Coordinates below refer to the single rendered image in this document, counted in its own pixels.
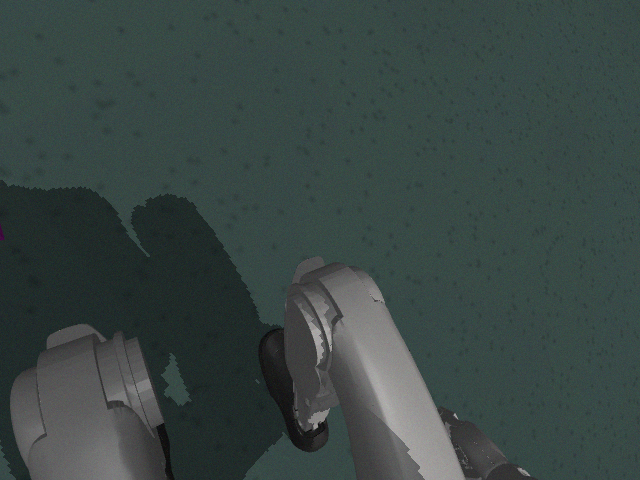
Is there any left robot foot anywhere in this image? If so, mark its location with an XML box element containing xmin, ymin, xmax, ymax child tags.
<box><xmin>156</xmin><ymin>423</ymin><xmax>175</xmax><ymax>480</ymax></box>

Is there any right robot hand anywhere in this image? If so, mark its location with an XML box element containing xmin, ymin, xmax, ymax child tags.
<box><xmin>437</xmin><ymin>406</ymin><xmax>510</xmax><ymax>480</ymax></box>

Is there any right robot foot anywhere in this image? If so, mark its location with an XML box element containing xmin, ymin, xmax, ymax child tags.
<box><xmin>258</xmin><ymin>328</ymin><xmax>329</xmax><ymax>452</ymax></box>

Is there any right robot arm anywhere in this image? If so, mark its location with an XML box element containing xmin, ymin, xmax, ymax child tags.
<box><xmin>486</xmin><ymin>463</ymin><xmax>538</xmax><ymax>480</ymax></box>

